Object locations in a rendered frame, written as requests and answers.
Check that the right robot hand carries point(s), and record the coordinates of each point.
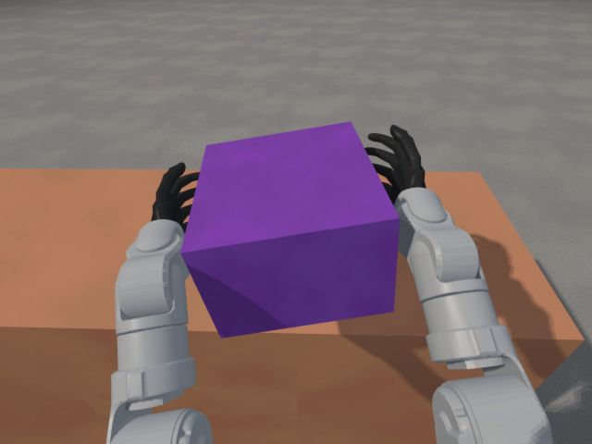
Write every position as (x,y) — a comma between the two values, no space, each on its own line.
(406,162)

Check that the pedestal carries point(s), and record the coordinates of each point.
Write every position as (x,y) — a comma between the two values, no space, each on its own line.
(64,234)

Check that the left robot forearm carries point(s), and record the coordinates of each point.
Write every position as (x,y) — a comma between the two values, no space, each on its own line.
(153,358)

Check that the left robot hand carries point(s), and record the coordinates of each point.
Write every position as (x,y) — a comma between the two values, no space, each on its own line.
(169,199)

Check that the robot left upper arm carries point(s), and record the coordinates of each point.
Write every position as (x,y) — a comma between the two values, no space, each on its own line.
(183,426)

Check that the right robot forearm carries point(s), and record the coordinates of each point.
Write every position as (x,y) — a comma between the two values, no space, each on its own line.
(464,330)

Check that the carton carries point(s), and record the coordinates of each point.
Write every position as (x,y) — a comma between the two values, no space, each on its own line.
(291,229)

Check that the robot right upper arm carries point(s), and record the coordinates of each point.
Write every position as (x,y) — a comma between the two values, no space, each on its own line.
(498,409)

